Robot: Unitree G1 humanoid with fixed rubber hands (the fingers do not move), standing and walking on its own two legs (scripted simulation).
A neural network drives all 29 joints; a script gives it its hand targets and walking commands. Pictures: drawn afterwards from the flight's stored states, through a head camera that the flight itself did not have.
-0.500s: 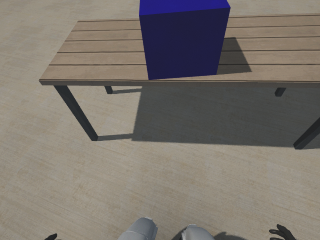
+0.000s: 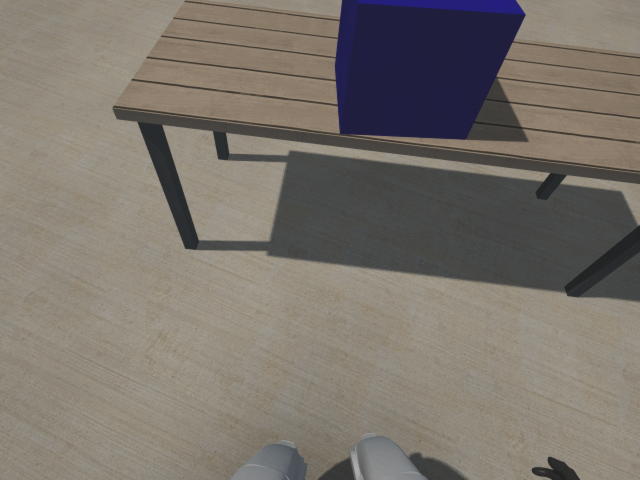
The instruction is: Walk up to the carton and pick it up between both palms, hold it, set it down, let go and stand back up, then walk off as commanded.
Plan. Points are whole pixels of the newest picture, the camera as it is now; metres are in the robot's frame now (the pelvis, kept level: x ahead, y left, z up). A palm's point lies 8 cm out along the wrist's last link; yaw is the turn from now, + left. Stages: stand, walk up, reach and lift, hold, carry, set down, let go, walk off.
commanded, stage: walk off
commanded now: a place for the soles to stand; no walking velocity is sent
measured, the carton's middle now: (410, 46) +1.00 -0.12 +0.02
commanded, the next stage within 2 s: none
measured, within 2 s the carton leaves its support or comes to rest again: neither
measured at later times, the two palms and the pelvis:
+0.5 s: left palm out of the picture -0.06 +0.25 -0.10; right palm out of the picture +0.03 -0.36 -0.13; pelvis -0.09 -0.06 -0.02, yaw -3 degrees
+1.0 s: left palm out of the picture -0.11 +0.27 -0.12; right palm out of the picture -0.11 -0.35 -0.10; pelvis -0.20 -0.03 -0.01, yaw +0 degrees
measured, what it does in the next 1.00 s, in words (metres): walks backwards: right foot, then left foot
